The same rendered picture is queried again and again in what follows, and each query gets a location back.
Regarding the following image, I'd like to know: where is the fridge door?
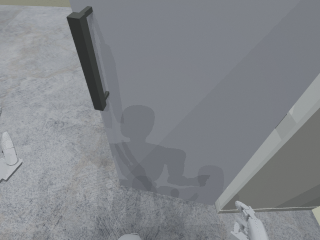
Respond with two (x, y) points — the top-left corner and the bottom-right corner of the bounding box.
(69, 0), (320, 206)

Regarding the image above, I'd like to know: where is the right robot hand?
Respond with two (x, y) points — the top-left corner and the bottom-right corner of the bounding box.
(230, 200), (269, 240)

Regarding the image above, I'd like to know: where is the handle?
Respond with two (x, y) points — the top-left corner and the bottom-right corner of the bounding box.
(66, 6), (110, 111)

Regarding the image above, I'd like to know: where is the left robot hand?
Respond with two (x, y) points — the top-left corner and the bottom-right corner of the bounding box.
(0, 107), (23, 183)

